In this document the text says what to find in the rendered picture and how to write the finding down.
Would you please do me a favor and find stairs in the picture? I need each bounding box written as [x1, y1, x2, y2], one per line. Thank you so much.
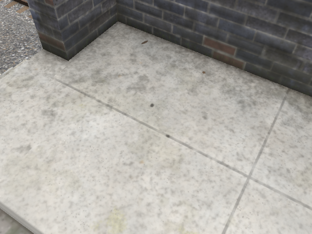
[0, 59, 27, 79]

